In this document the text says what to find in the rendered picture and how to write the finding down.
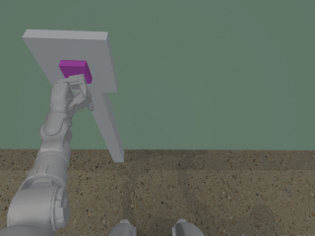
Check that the left robot hand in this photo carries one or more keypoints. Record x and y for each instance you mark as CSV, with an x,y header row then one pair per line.
x,y
63,100

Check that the robot left shin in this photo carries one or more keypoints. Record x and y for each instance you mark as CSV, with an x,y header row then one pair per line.
x,y
124,221

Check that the left robot upper arm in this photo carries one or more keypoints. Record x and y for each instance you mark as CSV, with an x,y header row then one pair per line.
x,y
39,211

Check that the robot left thigh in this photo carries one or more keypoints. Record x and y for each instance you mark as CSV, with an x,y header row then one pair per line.
x,y
123,229

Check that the button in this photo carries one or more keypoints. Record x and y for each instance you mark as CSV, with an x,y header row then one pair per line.
x,y
75,67

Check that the robot left forearm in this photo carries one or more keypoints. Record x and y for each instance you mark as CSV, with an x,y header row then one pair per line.
x,y
53,158

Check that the panel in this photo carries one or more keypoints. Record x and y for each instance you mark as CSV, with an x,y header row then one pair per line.
x,y
50,46

